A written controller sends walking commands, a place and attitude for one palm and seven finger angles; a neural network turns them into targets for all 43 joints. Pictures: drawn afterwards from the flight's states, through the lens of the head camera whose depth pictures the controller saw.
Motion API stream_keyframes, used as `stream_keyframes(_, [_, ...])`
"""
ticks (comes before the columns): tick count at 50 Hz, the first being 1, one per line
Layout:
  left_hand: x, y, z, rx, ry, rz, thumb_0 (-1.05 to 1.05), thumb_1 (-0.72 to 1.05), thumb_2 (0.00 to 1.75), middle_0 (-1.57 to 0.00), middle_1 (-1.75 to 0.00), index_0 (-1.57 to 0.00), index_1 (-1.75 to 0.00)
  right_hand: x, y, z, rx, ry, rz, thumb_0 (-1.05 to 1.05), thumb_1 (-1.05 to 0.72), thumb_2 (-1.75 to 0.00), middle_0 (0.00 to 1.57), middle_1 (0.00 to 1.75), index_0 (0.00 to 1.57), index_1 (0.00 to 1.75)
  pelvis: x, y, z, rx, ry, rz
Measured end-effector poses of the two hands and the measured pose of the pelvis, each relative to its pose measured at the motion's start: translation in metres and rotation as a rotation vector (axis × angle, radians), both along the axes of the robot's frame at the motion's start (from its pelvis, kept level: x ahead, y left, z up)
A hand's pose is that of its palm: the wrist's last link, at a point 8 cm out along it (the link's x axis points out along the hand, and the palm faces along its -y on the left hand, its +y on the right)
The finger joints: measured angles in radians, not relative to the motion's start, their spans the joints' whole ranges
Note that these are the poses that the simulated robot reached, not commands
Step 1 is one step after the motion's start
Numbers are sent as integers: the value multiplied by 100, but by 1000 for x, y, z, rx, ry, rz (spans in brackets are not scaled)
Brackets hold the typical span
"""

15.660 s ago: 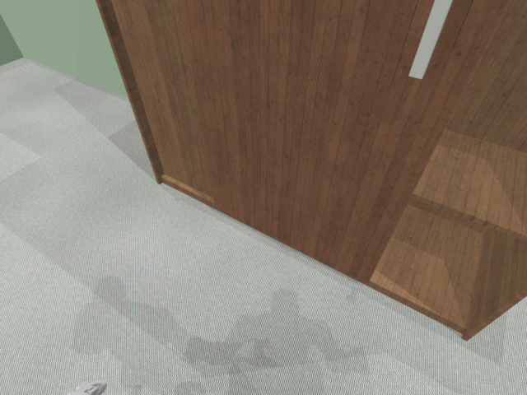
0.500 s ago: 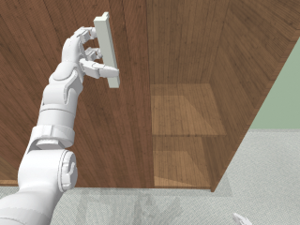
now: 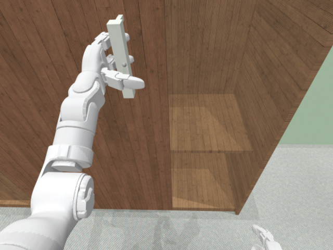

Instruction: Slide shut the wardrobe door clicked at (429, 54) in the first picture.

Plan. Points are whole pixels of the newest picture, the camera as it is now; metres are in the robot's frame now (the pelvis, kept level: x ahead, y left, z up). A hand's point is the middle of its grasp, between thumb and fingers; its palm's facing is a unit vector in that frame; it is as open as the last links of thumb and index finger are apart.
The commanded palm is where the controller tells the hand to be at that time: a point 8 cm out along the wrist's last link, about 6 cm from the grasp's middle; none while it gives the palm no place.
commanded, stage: slide the fingers in behind the handle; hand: left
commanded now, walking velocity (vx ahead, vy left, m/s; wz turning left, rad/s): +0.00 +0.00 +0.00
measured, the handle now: (125, 58) +0.48 +0.12 +0.25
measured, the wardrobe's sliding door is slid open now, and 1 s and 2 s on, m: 0.38 0.38 0.38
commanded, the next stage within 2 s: grip the handle and tug to test in 1.12 s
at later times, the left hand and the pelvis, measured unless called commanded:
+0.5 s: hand (129, 66) +0.42 +0.09 +0.26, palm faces +0.02 -1.00 +0.01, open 14.0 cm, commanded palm +0.40 +0.14 +0.25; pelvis +0.00 -0.01 +0.00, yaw +0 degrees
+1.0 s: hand (129, 67) +0.42 +0.09 +0.26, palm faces +0.02 -1.00 +0.00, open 14.2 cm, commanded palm +0.40 +0.14 +0.25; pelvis +0.00 +0.00 +0.00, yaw +1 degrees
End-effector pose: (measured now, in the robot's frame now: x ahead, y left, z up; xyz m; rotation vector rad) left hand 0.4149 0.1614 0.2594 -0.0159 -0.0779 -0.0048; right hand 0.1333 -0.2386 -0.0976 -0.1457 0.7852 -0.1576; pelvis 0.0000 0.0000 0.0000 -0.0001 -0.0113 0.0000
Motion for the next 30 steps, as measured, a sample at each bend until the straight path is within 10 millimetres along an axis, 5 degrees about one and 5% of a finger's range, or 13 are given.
stream_keyframes(30, [-14,-15,1,7,2,24,-1,-50,30,-29,-120,-27,-120,13,-8,2,11,2,16,1,-90,-90,20,30,20,30,1,-10,0,2,-18,8])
